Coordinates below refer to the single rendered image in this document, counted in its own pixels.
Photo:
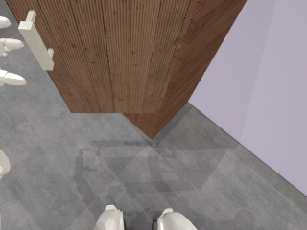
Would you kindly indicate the robot left hand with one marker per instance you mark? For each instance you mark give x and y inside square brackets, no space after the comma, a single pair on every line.
[10,44]

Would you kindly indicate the left robot upper arm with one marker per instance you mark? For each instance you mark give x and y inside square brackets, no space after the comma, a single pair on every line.
[5,167]

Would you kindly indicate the robot left shin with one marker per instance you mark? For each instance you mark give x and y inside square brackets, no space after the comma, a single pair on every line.
[109,207]

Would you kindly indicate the robot right thigh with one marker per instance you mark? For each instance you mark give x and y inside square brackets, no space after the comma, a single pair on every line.
[174,221]

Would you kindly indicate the handle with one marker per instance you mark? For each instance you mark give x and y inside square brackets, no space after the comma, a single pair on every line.
[30,34]

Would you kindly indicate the cupboard door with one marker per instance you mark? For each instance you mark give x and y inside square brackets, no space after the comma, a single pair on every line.
[110,56]

